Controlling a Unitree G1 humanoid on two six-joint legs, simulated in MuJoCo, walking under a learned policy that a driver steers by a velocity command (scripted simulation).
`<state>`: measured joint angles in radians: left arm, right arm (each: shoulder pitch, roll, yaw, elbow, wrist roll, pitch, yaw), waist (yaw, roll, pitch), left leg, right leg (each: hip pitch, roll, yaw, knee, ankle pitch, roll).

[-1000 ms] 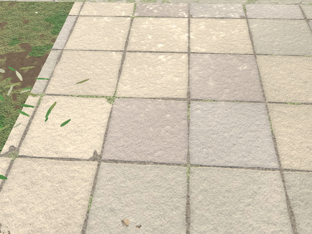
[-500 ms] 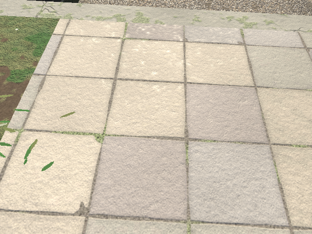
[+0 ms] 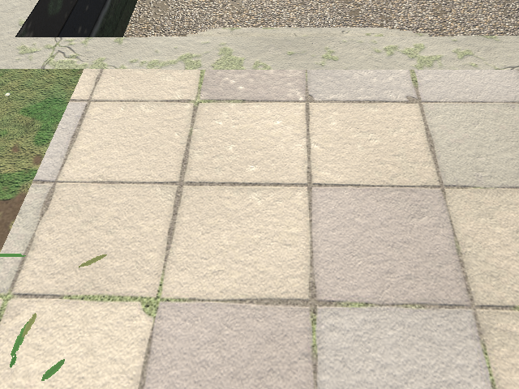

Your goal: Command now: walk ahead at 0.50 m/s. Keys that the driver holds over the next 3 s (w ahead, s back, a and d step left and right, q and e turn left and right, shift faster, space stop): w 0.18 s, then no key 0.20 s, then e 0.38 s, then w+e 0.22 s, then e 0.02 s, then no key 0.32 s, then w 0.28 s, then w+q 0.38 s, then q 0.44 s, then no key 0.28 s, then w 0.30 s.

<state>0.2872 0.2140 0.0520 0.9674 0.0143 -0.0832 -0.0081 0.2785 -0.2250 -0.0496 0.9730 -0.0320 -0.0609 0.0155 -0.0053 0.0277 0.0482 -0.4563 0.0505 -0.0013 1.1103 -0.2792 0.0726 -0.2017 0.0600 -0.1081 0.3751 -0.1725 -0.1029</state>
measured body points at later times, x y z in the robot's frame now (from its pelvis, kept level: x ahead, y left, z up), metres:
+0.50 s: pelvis +0.22 +0.04 -0.01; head +0.26 +0.05 +0.44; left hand +0.22 +0.27 -0.17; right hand +0.31 -0.20 -0.14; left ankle +0.31 +0.10 -0.74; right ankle +0.14 -0.08 -0.66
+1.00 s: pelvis +0.26 +0.00 +0.00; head +0.25 -0.03 +0.45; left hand +0.34 +0.24 -0.12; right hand +0.28 -0.29 -0.13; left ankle +0.34 +0.12 -0.69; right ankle +0.20 -0.06 -0.74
